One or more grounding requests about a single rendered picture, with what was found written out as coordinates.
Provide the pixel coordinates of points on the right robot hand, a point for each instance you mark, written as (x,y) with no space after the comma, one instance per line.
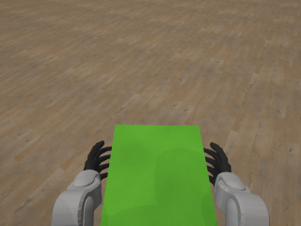
(220,162)

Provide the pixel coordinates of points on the carton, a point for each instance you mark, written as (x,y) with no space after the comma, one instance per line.
(157,176)

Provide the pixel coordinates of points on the robot right forearm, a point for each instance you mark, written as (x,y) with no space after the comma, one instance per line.
(236,201)

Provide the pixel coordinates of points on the robot left forearm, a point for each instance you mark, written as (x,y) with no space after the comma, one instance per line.
(76,205)

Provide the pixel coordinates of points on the left robot hand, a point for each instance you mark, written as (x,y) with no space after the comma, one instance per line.
(94,160)

